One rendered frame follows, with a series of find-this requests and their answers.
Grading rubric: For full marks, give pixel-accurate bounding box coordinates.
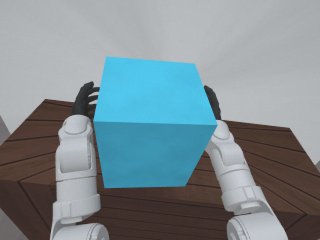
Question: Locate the right robot upper arm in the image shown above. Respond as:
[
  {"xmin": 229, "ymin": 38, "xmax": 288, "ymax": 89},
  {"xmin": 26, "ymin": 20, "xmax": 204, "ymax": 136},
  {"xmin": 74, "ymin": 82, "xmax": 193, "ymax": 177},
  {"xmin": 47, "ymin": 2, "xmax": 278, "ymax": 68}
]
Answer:
[{"xmin": 226, "ymin": 212, "xmax": 287, "ymax": 240}]

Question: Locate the pedestal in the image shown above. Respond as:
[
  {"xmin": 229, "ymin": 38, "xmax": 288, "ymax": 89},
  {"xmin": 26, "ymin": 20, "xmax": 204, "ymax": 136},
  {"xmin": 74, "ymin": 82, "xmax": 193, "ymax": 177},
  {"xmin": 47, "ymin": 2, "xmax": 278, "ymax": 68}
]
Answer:
[{"xmin": 0, "ymin": 99, "xmax": 320, "ymax": 240}]

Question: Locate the robot left hand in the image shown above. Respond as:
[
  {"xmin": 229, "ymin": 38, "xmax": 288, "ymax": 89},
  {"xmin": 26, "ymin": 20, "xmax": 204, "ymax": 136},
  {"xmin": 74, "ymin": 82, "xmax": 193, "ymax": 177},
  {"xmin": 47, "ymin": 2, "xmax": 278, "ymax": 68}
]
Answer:
[{"xmin": 70, "ymin": 81, "xmax": 100, "ymax": 119}]

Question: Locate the left robot upper arm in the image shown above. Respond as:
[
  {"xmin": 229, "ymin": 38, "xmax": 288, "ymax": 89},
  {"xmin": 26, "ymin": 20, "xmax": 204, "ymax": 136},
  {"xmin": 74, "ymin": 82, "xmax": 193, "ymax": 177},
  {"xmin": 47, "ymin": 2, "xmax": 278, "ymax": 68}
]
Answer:
[{"xmin": 53, "ymin": 223, "xmax": 110, "ymax": 240}]

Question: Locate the robot right hand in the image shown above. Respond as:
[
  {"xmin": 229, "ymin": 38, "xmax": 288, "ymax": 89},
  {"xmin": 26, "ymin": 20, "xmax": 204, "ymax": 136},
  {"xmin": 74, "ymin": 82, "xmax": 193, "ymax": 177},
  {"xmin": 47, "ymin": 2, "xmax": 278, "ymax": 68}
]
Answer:
[{"xmin": 204, "ymin": 85, "xmax": 222, "ymax": 120}]

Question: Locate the robot left forearm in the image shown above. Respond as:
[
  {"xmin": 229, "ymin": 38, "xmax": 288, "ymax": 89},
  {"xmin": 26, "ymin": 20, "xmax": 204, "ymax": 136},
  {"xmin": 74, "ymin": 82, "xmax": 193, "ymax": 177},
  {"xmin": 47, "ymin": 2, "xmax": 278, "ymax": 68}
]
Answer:
[{"xmin": 50, "ymin": 114, "xmax": 101, "ymax": 240}]

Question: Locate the carton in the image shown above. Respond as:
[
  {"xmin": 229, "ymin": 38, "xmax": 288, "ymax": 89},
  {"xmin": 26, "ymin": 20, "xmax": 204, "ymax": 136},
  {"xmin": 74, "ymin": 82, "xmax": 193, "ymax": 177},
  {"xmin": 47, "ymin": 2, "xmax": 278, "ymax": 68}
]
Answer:
[{"xmin": 93, "ymin": 56, "xmax": 218, "ymax": 188}]

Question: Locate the robot right forearm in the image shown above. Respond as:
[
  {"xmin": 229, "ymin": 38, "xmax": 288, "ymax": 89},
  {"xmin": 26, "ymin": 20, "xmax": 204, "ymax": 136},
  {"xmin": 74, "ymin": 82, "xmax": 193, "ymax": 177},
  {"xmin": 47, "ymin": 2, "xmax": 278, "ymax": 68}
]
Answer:
[{"xmin": 205, "ymin": 120, "xmax": 288, "ymax": 240}]

